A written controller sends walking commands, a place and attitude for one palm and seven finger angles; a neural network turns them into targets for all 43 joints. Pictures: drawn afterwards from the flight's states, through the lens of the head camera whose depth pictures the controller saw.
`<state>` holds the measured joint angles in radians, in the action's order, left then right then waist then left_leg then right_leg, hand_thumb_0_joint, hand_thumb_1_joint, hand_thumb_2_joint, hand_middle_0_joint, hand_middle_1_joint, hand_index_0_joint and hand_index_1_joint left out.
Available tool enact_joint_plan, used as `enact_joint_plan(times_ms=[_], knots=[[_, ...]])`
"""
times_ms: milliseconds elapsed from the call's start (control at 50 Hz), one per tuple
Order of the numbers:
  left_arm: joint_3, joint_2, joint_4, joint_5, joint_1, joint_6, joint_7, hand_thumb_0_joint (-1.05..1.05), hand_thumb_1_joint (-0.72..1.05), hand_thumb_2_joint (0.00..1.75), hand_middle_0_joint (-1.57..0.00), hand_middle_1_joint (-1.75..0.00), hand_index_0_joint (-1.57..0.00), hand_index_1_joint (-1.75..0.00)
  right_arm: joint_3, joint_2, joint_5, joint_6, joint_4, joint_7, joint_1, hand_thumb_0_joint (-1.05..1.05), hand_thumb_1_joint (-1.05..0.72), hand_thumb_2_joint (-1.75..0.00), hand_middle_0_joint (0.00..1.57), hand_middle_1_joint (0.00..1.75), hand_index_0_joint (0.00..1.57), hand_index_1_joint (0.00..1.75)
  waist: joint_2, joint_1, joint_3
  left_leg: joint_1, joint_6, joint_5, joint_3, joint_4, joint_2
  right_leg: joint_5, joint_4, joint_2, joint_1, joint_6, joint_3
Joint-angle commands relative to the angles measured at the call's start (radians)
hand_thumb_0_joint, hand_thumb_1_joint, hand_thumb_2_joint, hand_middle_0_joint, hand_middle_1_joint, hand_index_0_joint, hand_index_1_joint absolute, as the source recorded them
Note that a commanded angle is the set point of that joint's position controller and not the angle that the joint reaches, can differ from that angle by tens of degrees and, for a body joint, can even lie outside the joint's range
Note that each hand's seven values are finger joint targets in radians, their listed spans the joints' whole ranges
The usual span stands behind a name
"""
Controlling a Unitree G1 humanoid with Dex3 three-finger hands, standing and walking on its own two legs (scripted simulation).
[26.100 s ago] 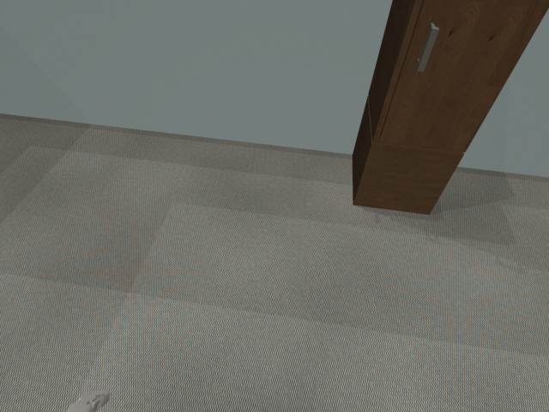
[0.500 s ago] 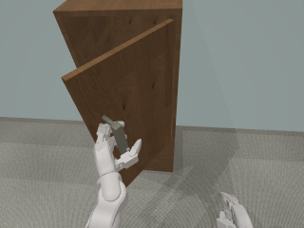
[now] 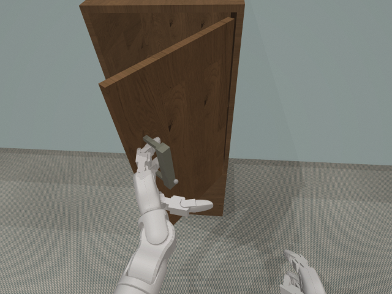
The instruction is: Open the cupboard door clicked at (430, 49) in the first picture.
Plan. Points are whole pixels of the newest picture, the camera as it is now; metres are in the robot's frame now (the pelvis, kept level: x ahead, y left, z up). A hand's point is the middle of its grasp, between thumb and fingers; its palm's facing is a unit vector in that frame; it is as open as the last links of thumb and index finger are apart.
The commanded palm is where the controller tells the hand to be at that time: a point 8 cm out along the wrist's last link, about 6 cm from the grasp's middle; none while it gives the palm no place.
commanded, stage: slide the hand sideways off the handle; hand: left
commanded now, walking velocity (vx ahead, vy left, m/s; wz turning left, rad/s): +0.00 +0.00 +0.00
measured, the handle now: (159, 162) +0.37 +0.10 +0.07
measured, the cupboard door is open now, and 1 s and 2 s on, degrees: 54 54 54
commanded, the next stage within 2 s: draw the hand back to the body in 1.30 s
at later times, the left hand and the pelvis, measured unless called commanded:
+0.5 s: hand (168, 195) +0.29 +0.07 +0.08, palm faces -0.11 -0.99 +0.03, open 16.5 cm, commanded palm +0.25 +0.12 +0.07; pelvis +0.00 +0.03 +0.00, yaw -1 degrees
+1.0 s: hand (152, 221) +0.24 +0.09 +0.07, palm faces -0.07 -1.00 -0.04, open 16.4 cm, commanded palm +0.20 +0.16 +0.07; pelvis +0.03 +0.01 -0.01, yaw -1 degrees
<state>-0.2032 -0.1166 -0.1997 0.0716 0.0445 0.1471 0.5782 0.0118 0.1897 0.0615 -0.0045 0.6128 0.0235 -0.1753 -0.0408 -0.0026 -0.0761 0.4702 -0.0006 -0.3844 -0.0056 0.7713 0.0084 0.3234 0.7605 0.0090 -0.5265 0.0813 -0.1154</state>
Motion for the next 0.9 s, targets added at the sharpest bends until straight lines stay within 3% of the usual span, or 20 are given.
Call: enact_joint_plan(times_ms=[0,80,100,140,160,180,220,240,280,320,340,420,480,520,580,660,740,800,840,880], knots=[[-0.004,-0.047,0.192,0.030,0.340,0.051,0.023,0.00,-0.50,0.30,-0.15,-0.30,-0.15,-0.30,-0.020,0.074,-0.004,0.048,-0.161,0.001,0.125,0.00,-0.90,-0.90,0.20,0.30,0.20,0.30,0.112,-0.004,-0.190,0.007,0.017,0.058,0.033,-0.101,0.012,0.050,-0.167,-0.044,0.128,-0.049,0.119],[0.008,-0.050,0.162,0.019,0.377,0.037,0.044,0.00,-0.50,0.30,-0.15,-0.30,-0.15,-0.30,-0.016,0.075,-0.003,0.041,-0.158,0.001,0.135,0.00,-0.90,-0.90,0.20,0.30,0.20,0.30,0.125,0.000,-0.185,0.010,0.015,0.055,0.036,-0.108,0.012,0.051,-0.162,-0.035,0.124,-0.047,0.108],[-0.201,0.014,0.144,0.115,0.346,0.070,-0.174,0.00,-0.50,0.30,-0.15,-0.30,-0.15,-0.30,-0.004,0.108,0.001,0.040,-0.134,-0.002,0.070,0.00,-0.90,-0.90,0.20,0.30,0.20,0.30,0.173,-0.066,-0.145,-0.016,0.033,0.093,0.029,-0.100,0.012,-0.081,-0.127,-0.032,0.110,-0.043,0.122],[-0.105,0.129,0.222,0.067,0.425,0.135,-0.353,0.00,-0.50,0.30,-0.15,-0.30,-0.15,-0.30,-0.012,0.108,-0.014,0.052,-0.178,0.017,0.045,0.00,-0.90,-0.90,0.20,0.30,0.20,0.30,0.115,-0.029,-0.272,-0.029,0.040,0.154,0.026,-0.087,0.019,-0.191,-0.086,-0.039,0.184,-0.036,0.125],[-0.113,0.131,0.218,0.048,0.413,0.145,-0.417,0.00,-0.50,0.30,-0.15,-0.30,-0.15,-0.30,-0.007,0.106,-0.019,0.057,-0.187,0.023,0.050,0.00,-0.90,-0.90,0.20,0.30,0.20,0.30,0.085,-0.024,-0.271,-0.035,0.038,0.149,0.024,-0.091,0.019,-0.194,-0.090,-0.039,0.188,-0.037,0.126],[-0.131,0.125,0.237,0.023,0.428,0.152,-0.480,0.00,-0.50,0.30,-0.15,-0.30,-0.15,-0.30,-0.006,0.110,-0.030,0.064,-0.195,0.025,0.042,0.00,-0.90,-0.90,0.20,0.30,0.20,0.30,0.037,-0.038,-0.274,-0.064,0.035,0.151,0.025,-0.092,0.016,-0.187,-0.090,-0.038,0.174,-0.033,0.124],[-0.164,0.056,0.208,-0.074,0.425,0.137,-0.593,0.00,-0.50,0.30,-0.15,-0.30,-0.15,-0.30,0.006,0.105,-0.057,0.093,-0.214,0.028,0.044,0.00,-0.90,-0.90,0.20,0.30,0.20,0.30,0.019,-0.045,-0.211,-0.076,0.030,0.104,0.042,-0.112,0.013,-0.122,-0.108,-0.026,0.139,-0.032,0.103],[-0.142,0.044,0.186,-0.134,0.418,0.120,-0.615,0.00,-0.50,0.30,-0.15,-0.30,-0.15,-0.30,0.012,0.108,-0.069,0.107,-0.219,0.031,0.051,0.00,-0.90,-0.90,0.20,0.30,0.20,0.30,0.071,-0.044,-0.178,-0.062,0.027,0.064,0.055,-0.125,0.010,-0.066,-0.125,-0.018,0.132,-0.036,0.094],[-0.081,0.036,0.180,-0.221,0.365,0.093,-0.622,0.00,-0.50,0.30,-0.15,-0.30,-0.15,-0.30,0.015,0.113,-0.080,0.137,-0.229,0.033,0.073,0.00,-0.90,-0.90,0.20,0.30,0.20,0.30,0.160,-0.021,-0.152,-0.044,0.023,0.028,0.065,-0.147,0.010,0.006,-0.156,-0.013,0.145,-0.042,0.086],[-0.027,0.051,0.198,-0.243,0.286,0.082,-0.594,0.00,-0.50,0.30,-0.15,-0.30,-0.15,-0.30,0.012,0.118,-0.080,0.158,-0.227,0.024,0.071,0.00,-0.90,-0.90,0.20,0.30,0.20,0.30,0.151,0.007,-0.153,-0.039,0.016,0.030,0.062,-0.158,0.010,0.022,-0.152,-0.016,0.150,-0.045,0.082],[-0.016,0.058,0.206,-0.232,0.251,0.078,-0.574,0.00,-0.50,0.30,-0.15,-0.30,-0.15,-0.30,0.011,0.118,-0.080,0.162,-0.229,0.014,0.068,0.00,-0.90,-0.90,0.20,0.30,0.20,0.30,0.137,0.015,-0.133,-0.034,0.012,0.030,0.061,-0.164,0.007,0.024,-0.143,-0.016,0.140,-0.044,0.074],[-0.037,0.081,0.326,-0.114,0.108,0.101,-0.490,0.00,-0.50,0.30,-0.15,-0.30,-0.15,-0.30,-0.005,0.113,-0.063,0.163,-0.248,-0.031,0.033,0.00,-0.90,-0.90,0.20,0.30,0.20,0.30,0.045,0.031,-0.177,-0.072,-0.005,0.149,0.058,-0.151,-0.008,-0.082,-0.078,-0.017,0.120,-0.032,0.058],[-0.051,0.112,0.394,-0.061,-0.008,0.104,-0.470,0.00,-0.50,0.30,-0.15,-0.30,-0.15,-0.30,-0.013,0.118,-0.057,0.149,-0.270,-0.049,0.023,0.00,-0.90,-0.90,0.20,0.30,0.20,0.30,0.084,0.030,-0.180,-0.057,-0.002,0.185,0.048,-0.133,-0.014,-0.122,-0.070,-0.015,0.130,-0.031,0.065],[-0.062,0.114,0.433,-0.060,-0.001,0.095,-0.471,0.00,-0.50,0.30,-0.15,-0.30,-0.15,-0.30,-0.009,0.117,-0.057,0.140,-0.286,-0.046,0.038,0.00,-0.90,-0.90,0.20,0.30,0.20,0.30,0.081,0.016,-0.146,-0.034,0.006,0.116,0.045,-0.133,-0.012,-0.070,-0.080,-0.016,0.114,-0.035,0.071],[-0.018,0.170,0.478,-0.063,-0.031,0.077,-0.477,0.00,-0.50,0.30,-0.15,-0.30,-0.15,-0.30,-0.004,0.120,-0.061,0.133,-0.297,-0.031,0.050,0.00,-0.90,-0.90,0.20,0.30,0.20,0.30,0.093,0.022,-0.121,-0.008,0.015,0.059,0.043,-0.135,-0.006,-0.012,-0.099,-0.015,0.120,-0.036,0.084],[-0.021,0.145,0.550,-0.096,-0.109,0.064,-0.497,0.00,-0.50,0.30,-0.15,-0.30,-0.15,-0.30,0.002,0.110,-0.062,0.137,-0.309,-0.017,0.043,0.00,-0.90,-0.90,0.20,0.30,0.20,0.30,0.053,0.025,-0.154,-0.027,0.011,0.118,0.039,-0.120,-0.002,-0.086,-0.085,-0.013,0.146,-0.035,0.081],[-0.040,0.131,0.635,-0.119,-0.234,0.075,-0.515,0.00,-0.50,0.30,-0.15,-0.30,-0.15,-0.30,0.002,0.107,-0.063,0.158,-0.319,-0.020,0.023,0.00,-0.90,-0.90,0.20,0.30,0.20,0.30,0.067,0.021,-0.170,-0.038,0.008,0.191,0.042,-0.099,-0.005,-0.173,-0.062,-0.012,0.155,-0.040,0.069],[-0.007,0.175,0.642,-0.111,-0.318,0.083,-0.530,0.00,-0.50,0.30,-0.15,-0.30,-0.15,-0.30,-0.002,0.114,-0.062,0.162,-0.314,-0.019,0.005,0.00,-0.90,-0.90,0.20,0.30,0.20,0.30,0.099,0.011,-0.153,-0.012,0.012,0.199,0.040,-0.081,-0.005,-0.200,-0.055,-0.012,0.146,-0.046,0.076],[-0.027,0.174,0.674,-0.098,-0.326,0.084,-0.541,0.00,-0.50,0.30,-0.15,-0.30,-0.15,-0.30,-0.002,0.116,-0.059,0.166,-0.322,-0.020,0.000,0.00,-0.90,-0.90,0.20,0.30,0.20,0.30,0.077,0.003,-0.142,-0.004,0.013,0.196,0.042,-0.068,-0.002,-0.201,-0.043,-0.015,0.126,-0.046,0.077],[0.000,0.204,0.677,-0.094,-0.391,0.080,-0.552,0.00,-0.50,0.30,-0.15,-0.30,-0.15,-0.30,-0.005,0.119,-0.060,0.165,-0.327,-0.018,0.000,0.00,-0.90,-0.90,0.20,0.30,0.20,0.30,0.082,0.011,-0.130,0.011,0.018,0.190,0.040,-0.058,0.001,-0.198,-0.043,-0.013,0.125,-0.046,0.084]])
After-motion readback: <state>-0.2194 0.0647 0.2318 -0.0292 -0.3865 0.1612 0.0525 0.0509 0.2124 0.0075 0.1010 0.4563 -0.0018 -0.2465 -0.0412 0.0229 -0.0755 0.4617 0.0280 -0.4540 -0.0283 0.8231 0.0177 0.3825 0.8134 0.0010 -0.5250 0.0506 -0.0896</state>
